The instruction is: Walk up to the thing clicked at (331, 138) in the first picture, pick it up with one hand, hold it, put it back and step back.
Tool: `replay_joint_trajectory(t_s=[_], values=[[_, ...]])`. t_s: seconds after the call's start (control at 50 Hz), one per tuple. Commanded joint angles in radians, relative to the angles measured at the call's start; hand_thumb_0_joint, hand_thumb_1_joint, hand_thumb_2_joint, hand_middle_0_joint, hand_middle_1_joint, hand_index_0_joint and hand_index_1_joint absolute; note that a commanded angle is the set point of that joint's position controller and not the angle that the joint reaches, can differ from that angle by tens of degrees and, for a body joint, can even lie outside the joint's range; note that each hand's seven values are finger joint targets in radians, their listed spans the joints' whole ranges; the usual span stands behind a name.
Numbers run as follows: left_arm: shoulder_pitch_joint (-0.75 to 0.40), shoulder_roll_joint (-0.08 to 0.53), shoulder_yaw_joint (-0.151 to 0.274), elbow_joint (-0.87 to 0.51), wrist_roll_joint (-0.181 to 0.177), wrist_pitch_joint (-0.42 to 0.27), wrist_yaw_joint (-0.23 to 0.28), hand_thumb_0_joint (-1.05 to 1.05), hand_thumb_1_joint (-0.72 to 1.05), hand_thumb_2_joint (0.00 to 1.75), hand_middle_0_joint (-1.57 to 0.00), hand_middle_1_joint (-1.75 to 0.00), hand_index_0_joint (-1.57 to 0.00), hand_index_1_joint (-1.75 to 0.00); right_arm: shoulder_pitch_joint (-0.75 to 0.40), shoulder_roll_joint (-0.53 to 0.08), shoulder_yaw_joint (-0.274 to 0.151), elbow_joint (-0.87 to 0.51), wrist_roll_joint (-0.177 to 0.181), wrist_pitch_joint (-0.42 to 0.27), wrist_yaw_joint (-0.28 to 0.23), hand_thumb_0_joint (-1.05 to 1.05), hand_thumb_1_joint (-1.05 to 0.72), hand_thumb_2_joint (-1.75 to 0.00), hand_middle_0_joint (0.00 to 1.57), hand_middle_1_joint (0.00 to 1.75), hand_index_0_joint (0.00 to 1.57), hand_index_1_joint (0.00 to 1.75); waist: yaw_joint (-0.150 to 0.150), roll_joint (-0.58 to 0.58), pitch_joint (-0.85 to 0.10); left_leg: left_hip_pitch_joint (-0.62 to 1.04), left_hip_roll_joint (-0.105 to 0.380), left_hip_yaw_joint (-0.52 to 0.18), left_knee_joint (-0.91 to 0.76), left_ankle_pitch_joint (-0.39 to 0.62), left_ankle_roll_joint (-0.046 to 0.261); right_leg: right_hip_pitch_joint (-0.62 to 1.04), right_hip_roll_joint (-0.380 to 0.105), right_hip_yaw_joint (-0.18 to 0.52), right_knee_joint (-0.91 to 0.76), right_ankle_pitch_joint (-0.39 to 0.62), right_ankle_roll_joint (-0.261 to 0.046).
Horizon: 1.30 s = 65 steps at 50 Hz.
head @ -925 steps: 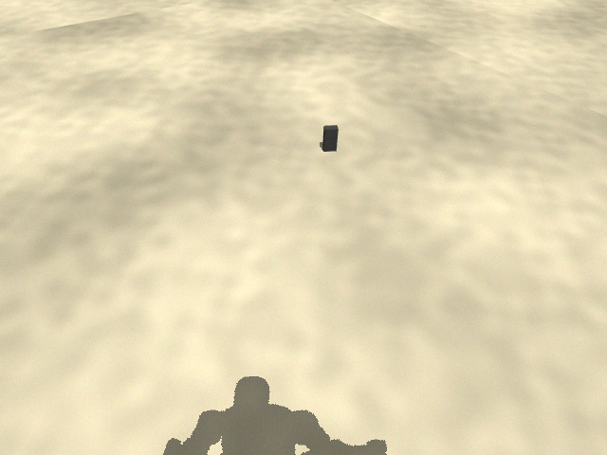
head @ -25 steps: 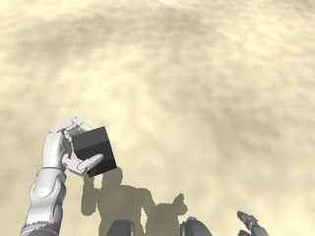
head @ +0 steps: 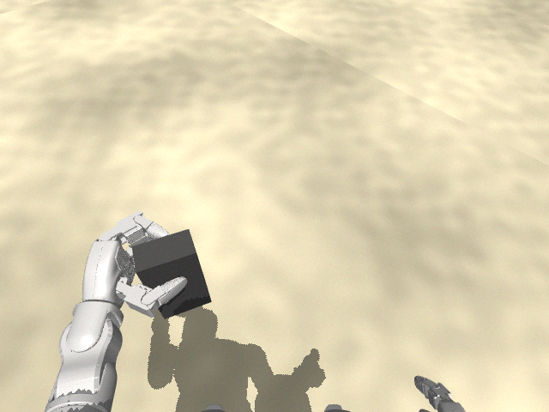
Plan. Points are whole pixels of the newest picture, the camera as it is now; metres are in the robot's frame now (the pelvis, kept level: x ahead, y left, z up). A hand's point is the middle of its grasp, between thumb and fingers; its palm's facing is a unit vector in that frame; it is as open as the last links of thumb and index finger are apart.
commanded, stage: lift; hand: left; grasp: from the side
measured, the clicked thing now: (175, 277) +0.33 +0.15 +0.01
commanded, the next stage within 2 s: hold in 0.08 s
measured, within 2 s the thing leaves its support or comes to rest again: neither
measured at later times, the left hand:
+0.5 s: hand (158, 251) +0.34 +0.16 +0.06, palm faces +0.00 -1.00 -0.01, open 8.8 cm
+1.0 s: hand (154, 250) +0.33 +0.16 +0.08, palm faces +0.01 -1.00 +0.00, open 8.8 cm
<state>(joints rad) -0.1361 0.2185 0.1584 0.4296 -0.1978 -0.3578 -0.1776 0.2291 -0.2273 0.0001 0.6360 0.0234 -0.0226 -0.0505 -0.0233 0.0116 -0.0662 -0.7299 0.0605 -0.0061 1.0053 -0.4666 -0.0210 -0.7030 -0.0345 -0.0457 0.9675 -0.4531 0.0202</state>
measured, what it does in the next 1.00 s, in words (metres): stands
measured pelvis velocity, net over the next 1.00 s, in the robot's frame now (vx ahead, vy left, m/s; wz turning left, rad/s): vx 0.01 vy -0.01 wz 0.00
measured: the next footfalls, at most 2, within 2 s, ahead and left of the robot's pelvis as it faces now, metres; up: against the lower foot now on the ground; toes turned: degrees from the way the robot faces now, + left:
none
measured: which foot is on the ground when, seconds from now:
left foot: down 0.00-1.00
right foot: down 0.00-1.00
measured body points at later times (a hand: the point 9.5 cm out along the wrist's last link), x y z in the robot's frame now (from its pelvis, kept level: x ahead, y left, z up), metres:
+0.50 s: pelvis +0.01 +0.00 +0.02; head +0.06 +0.00 +0.46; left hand +0.33 +0.22 +0.06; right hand +0.14 -0.25 -0.09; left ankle +0.02 +0.13 -0.68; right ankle +0.01 -0.13 -0.68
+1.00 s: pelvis +0.01 -0.01 +0.03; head +0.05 +0.00 +0.47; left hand +0.33 +0.22 +0.08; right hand +0.15 -0.25 -0.08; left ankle +0.02 +0.13 -0.68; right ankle +0.01 -0.13 -0.68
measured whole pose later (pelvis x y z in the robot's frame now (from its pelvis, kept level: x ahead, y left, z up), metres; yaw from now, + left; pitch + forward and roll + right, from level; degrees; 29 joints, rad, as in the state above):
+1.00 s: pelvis +0.01 -0.01 +0.03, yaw +0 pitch +6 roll -1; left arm -0.15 0.20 0.16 0.48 -0.19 -0.36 -0.18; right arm 0.22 -0.23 0.00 0.64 0.02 0.01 -0.05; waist -0.02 0.01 -0.03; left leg -0.52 0.06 0.01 0.83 -0.41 -0.03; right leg -0.51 -0.03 -0.04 0.81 -0.40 0.02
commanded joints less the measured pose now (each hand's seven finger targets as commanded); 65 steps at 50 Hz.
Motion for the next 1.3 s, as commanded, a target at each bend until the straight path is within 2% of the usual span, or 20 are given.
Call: replay_joint_trajectory(t_s=[0.0,0.02,0.06,0.08,0.1,0.18,0.22,0.3,0.32,0.42,0.46,0.5,0.52,0.58,0.76,0.92,1.12,1.16,1.2,1.28], values=[[-0.216,0.105,0.034,-0.158,-0.017,-0.061,0.005,0.0,0.21,1.3,-1.36,-1.5,-1.38,-1.49,0.005,-0.135,-0.052,-0.11,-0.006,-0.037,-0.009,0.0,-0.89,-0.89,0.2,0.3,0.2,0.3,-0.014,-0.016,-0.262,0.187,-0.042,0.008,-0.16,0.264,0.024,0.165,0.042,0.007,-0.154,0.302,-0.027],[-0.277,0.133,0.043,-0.236,-0.018,-0.073,0.004,0.0,0.22,1.31,-1.37,-1.51,-1.39,-1.5,0.004,-0.136,-0.056,-0.109,-0.008,-0.036,-0.008,0.0,-0.89,-0.89,0.2,0.3,0.2,0.3,-0.01,0.019,-0.282,0.197,-0.042,0.007,-0.164,0.26,0.021,0.175,0.04,0.009,-0.153,0.296,-0.029],[-0.239,0.117,0.037,-0.162,-0.013,-0.068,-0.001,0.0,0.22,1.32,-1.37,-1.52,-1.4,-1.51,-0.002,-0.141,-0.059,-0.112,-0.008,-0.033,-0.007,0.0,-0.89,-0.89,0.2,0.3,0.2,0.3,-0.013,0.004,-0.269,0.215,-0.039,0.0,-0.181,0.243,0.019,0.165,0.044,0.002,-0.16,0.272,-0.032],[-0.289,0.142,0.046,-0.253,-0.018,-0.078,-0.001,0.0,0.21,1.31,-1.38,-1.52,-1.4,-1.51,-0.006,-0.138,-0.057,-0.117,-0.007,-0.033,-0.007,0.0,-0.89,-0.89,0.2,0.3,0.2,0.3,-0.001,0.024,-0.287,0.215,-0.041,0.005,-0.183,0.243,0.019,0.185,0.04,0.005,-0.166,0.274,-0.03],[-0.28,0.149,0.055,-0.225,-0.016,-0.08,-0.002,0.0,0.2,1.31,-1.39,-1.53,-1.41,-1.52,-0.01,-0.139,-0.059,-0.116,-0.007,-0.031,-0.007,0.0,-0.9,-0.89,0.2,0.3,0.2,0.3,-0.005,0.021,-0.284,0.218,-0.043,0.005,-0.186,0.241,0.02,0.193,0.04,0.007,-0.171,0.273,-0.028],[-0.243,0.106,0.032,-0.191,-0.023,-0.071,-0.009,0.0,0.2,1.26,-1.39,-1.52,-1.42,-1.51,-0.006,-0.133,-0.055,-0.12,-0.008,-0.025,-0.008,0.0,-0.91,-0.89,0.2,0.3,0.2,0.3,-0.005,0.011,-0.313,0.244,-0.042,0.007,-0.192,0.295,0.018,0.224,0.044,0.004,-0.173,0.326,-0.028],[-0.267,0.144,0.056,-0.206,-0.018,-0.07,0.0,0.0,0.19,1.25,-1.39,-1.51,-1.41,-1.5,-0.003,-0.141,-0.057,-0.117,-0.006,-0.023,-0.009,0.0,-0.91,-0.89,0.2,0.3,0.2,0.3,-0.003,0.007,-0.281,0.243,-0.044,0.013,-0.197,0.299,0.021,0.225,0.043,0.007,-0.183,0.335,-0.026],[-0.253,0.107,0.037,-0.176,-0.023,-0.07,-0.005,0.0,0.18,1.24,-1.38,-1.51,-1.41,-1.5,-0.007,-0.136,-0.056,-0.121,-0.007,-0.021,-0.007,0.0,-0.91,-0.89,0.2,0.3,0.2,0.3,-0.006,0.001,-0.272,0.26,-0.039,0.002,-0.214,0.296,0.019,0.226,0.046,0.0,-0.189,0.321,-0.028],[-0.293,0.149,0.059,-0.237,-0.021,-0.078,-0.003,0.0,0.17,1.23,-1.37,-1.5,-1.39,-1.48,-0.013,-0.139,-0.058,-0.123,-0.005,-0.021,-0.009,0.0,-0.91,-0.89,0.2,0.3,0.2,0.3,0.005,0.02,-0.291,0.272,-0.041,0.007,-0.217,0.295,0.018,0.241,0.042,0.005,-0.196,0.325,-0.027],[-0.237,0.112,0.042,-0.165,-0.023,-0.07,-0.008,0.0,0.19,1.23,-1.37,-1.49,-1.4,-1.48,-0.015,-0.138,-0.056,-0.124,-0.004,-0.016,-0.007,0.0,-0.91,-0.9,0.2,0.3,0.2,0.3,-0.001,-0.004,-0.251,0.274,-0.041,0.007,-0.234,0.305,0.019,0.249,0.044,0.001,-0.21,0.333,-0.027],[-0.295,0.161,0.065,-0.236,-0.018,-0.078,-0.004,0.0,0.19,1.25,-1.37,-1.5,-1.4,-1.49,-0.01,-0.141,-0.059,-0.123,-0.005,-0.014,-0.007,0.0,-0.91,-0.9,0.2,0.3,0.2,0.3,0.007,0.024,-0.296,0.302,-0.041,0.011,-0.236,0.329,0.018,0.272,0.043,0.004,-0.208,0.353,-0.028],[-0.262,0.107,0.032,-0.182,-0.022,-0.069,-0.009,0.0,0.21,1.24,-1.37,-1.5,-1.4,-1.49,-0.012,-0.135,-0.054,-0.124,-0.005,-0.012,-0.007,0.0,-0.91,-0.9,0.2,0.3,0.2,0.3,-0.01,0.004,-0.247,0.293,-0.042,0.01,-0.242,0.325,0.019,0.257,0.045,0.002,-0.215,0.35,-0.027],[-0.281,0.127,0.046,-0.229,-0.024,-0.074,-0.007,0.0,0.2,1.24,-1.38,-1.5,-1.4,-1.49,-0.014,-0.134,-0.054,-0.124,-0.006,-0.013,-0.006,0.0,-0.91,-0.9,0.2,0.3,0.2,0.3,0.005,0.017,-0.265,0.303,-0.044,0.015,-0.244,0.324,0.018,0.273,0.043,0.005,-0.22,0.351,-0.026],[-0.257,0.106,0.038,-0.182,-0.025,-0.065,-0.006,0.0,0.22,1.23,-1.36,-1.48,-1.39,-1.47,-0.016,-0.133,-0.053,-0.121,-0.006,-0.013,-0.009,0.0,-0.91,-0.9,0.2,0.3,0.2,0.3,-0.01,-0.026,-0.246,0.295,-0.045,0.017,-0.251,0.298,0.024,0.279,0.041,0.008,-0.238,0.342,-0.02],[-0.235,0.112,0.043,-0.178,-0.022,-0.058,-0.006,0.0,0.2,1.24,-1.36,-1.49,-1.39,-1.48,-0.023,-0.132,-0.052,-0.122,-0.004,-0.009,-0.011,0.0,-0.91,-0.9,0.2,0.3,0.2,0.3,0.004,-0.021,-0.256,0.331,-0.048,0.023,-0.264,0.358,0.027,0.324,0.035,0.01,-0.257,0.402,-0.016],[-0.266,0.123,0.059,-0.159,-0.017,-0.067,-0.003,0.0,0.2,1.25,-1.38,-1.51,-1.4,-1.5,-0.048,-0.133,-0.054,-0.126,-0.003,-0.011,-0.006,0.0,-0.91,-0.9,0.2,0.3,0.2,0.3,0.007,-0.018,-0.2,0.32,-0.045,0.02,-0.301,0.275,0.023,0.303,0.038,0.004,-0.275,0.308,-0.022],[-0.299,0.113,0.023,-0.213,-0.008,-0.072,-0.003,0.0,0.19,1.24,-1.36,-1.5,-1.39,-1.49,-0.041,-0.13,-0.052,-0.126,-0.006,-0.018,-0.005,0.0,-0.91,-0.9,0.2,0.3,0.2,0.3,0.001,0.004,-0.237,0.351,-0.048,0.024,-0.3,0.306,0.022,0.313,0.036,0.007,-0.282,0.342,-0.021],[-0.317,0.156,0.071,-0.227,-0.009,-0.078,0.013,0.0,0.19,1.25,-1.37,-1.51,-1.39,-1.5,-0.045,-0.131,-0.053,-0.117,-0.004,-0.018,-0.007,0.0,-0.91,-0.9,0.2,0.3,0.2,0.3,0.011,0.002,-0.224,0.344,-0.049,0.024,-0.305,0.282,0.022,0.314,0.034,0.008,-0.289,0.316,-0.021],[-0.277,0.094,0.018,-0.176,-0.01,-0.067,0.009,0.0,0.19,1.24,-1.36,-1.49,-1.38,-1.48,-0.042,-0.124,-0.048,-0.121,-0.004,-0.02,-0.004,0.0,-0.91,-0.9,0.2,0.3,0.2,0.3,-0.003,-0.014,-0.217,0.343,-0.046,0.021,-0.311,0.28,0.021,0.312,0.039,0.003,-0.287,0.312,-0.022],[-0.292,0.106,0.028,-0.185,-0.007,-0.07,0.008,0.0,0.18,1.23,-1.35,-1.49,-1.37,-1.48,-0.043,-0.127,-0.054,-0.119,-0.005,-0.021,-0.004,0.0,-0.91,-0.9,0.2,0.3,0.2,0.3,0.004,0.006,-0.224,0.339,-0.047,0.023,-0.313,0.265,0.022,0.313,0.035,0.006,-0.294,0.298,-0.023]])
